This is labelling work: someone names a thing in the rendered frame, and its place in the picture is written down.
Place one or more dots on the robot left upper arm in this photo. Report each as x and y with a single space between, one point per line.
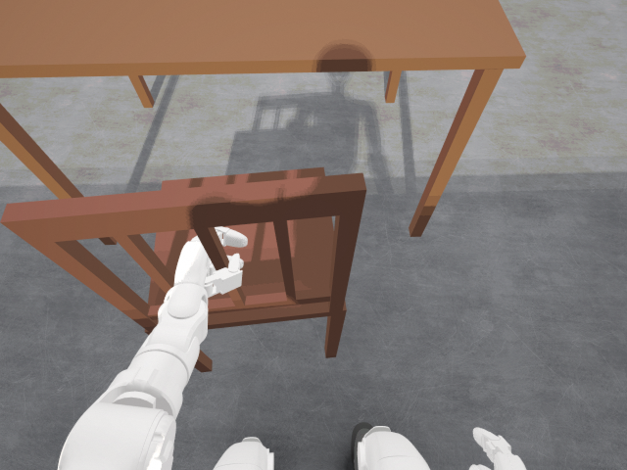
122 437

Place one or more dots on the table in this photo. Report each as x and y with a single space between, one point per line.
68 38

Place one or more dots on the chair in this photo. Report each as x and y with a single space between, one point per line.
296 265

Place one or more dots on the right robot hand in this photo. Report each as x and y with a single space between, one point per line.
498 450

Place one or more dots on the left robot hand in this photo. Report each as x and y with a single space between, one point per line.
194 264

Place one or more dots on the robot right thigh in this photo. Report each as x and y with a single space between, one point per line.
389 451

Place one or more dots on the robot left thigh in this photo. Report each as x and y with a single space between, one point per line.
246 456

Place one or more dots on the left robot forearm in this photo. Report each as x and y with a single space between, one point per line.
162 367

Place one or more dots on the robot thigh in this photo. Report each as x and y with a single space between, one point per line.
246 456
389 451

